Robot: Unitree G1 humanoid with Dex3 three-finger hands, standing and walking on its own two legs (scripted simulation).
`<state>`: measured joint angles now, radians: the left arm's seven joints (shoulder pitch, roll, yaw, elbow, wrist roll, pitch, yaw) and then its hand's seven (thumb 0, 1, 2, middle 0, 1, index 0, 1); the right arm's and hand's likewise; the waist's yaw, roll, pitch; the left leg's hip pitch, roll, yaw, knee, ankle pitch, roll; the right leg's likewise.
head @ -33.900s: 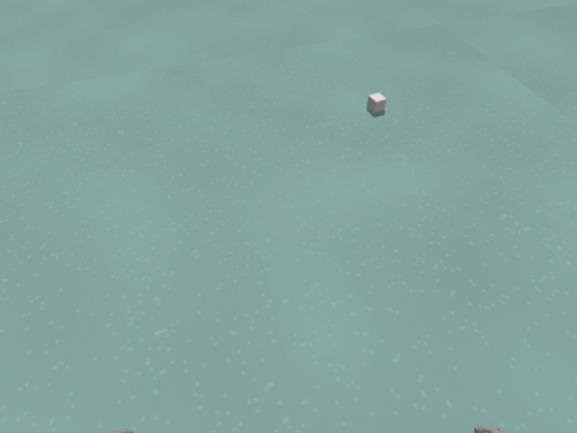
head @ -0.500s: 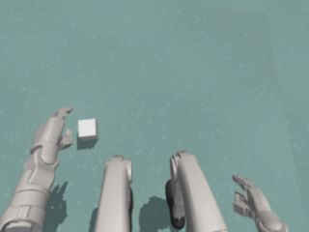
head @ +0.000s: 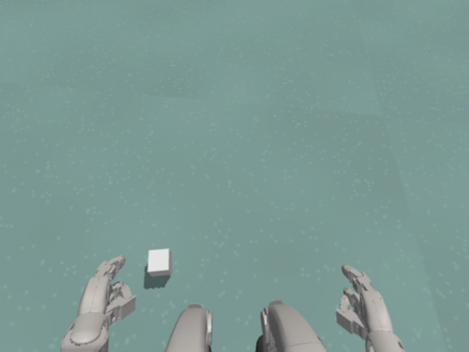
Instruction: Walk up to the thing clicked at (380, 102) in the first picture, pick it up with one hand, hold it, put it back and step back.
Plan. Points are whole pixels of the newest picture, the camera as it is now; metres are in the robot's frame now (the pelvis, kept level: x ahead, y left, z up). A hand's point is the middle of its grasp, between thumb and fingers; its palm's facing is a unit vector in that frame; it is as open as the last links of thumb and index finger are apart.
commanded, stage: home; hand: left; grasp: from above
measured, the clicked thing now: (160, 262) +0.43 +0.25 -0.63
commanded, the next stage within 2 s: none
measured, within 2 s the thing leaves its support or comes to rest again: neither
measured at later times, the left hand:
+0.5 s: hand (119, 314) +0.19 +0.18 +0.00, palm faces +0.06 -0.98 -0.19, open 7.4 cm
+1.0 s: hand (116, 316) +0.18 +0.18 +0.00, palm faces +0.05 -0.98 -0.19, open 7.4 cm
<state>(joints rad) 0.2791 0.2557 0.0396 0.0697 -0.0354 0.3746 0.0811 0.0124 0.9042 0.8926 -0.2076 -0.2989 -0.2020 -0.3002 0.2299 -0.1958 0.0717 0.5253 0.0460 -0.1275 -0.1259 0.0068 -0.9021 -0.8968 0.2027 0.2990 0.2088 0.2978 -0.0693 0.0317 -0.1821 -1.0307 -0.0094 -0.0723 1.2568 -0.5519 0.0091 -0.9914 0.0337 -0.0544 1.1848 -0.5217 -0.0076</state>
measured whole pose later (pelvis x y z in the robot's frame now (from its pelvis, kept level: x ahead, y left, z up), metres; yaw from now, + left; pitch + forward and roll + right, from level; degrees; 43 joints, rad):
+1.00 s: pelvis +0.02 +0.01 +0.05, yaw +0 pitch +10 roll -3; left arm 0.51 0.23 0.02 -0.12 -0.05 0.43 0.02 0.01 0.91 0.89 -0.20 -0.30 -0.20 -0.30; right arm 0.31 -0.22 0.04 0.52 0.01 -0.22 -0.17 0.01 -0.90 -0.90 0.20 0.30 0.21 0.30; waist -0.04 0.04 -0.16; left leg -0.68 -0.01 -0.06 1.01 -0.50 0.02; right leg -0.64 0.03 -0.03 0.94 -0.47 0.00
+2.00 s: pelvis +0.03 +0.01 +0.05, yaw +1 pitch +10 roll -3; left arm 0.51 0.23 0.02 -0.12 -0.05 0.43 0.02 0.01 0.91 0.89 -0.20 -0.30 -0.20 -0.30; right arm 0.30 -0.22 0.03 0.52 0.01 -0.22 -0.17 0.01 -0.90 -0.90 0.20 0.30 0.21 0.30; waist -0.04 0.04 -0.17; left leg -0.68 -0.01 -0.06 1.02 -0.51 0.02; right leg -0.64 0.03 -0.03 0.94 -0.48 0.00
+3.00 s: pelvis +0.02 +0.02 +0.11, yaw -1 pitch -5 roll +0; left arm 0.19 0.26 0.04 1.09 0.03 0.02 0.03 0.01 0.91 0.89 -0.21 -0.30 -0.20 -0.30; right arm 0.18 -0.26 -0.04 1.07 -0.03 0.00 -0.03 0.00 -0.90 -0.90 0.20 0.30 0.21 0.30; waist 0.02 -0.01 0.06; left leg -0.10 -0.06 0.00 0.38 -0.20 0.05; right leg -0.12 -0.03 0.03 0.40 -0.21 0.03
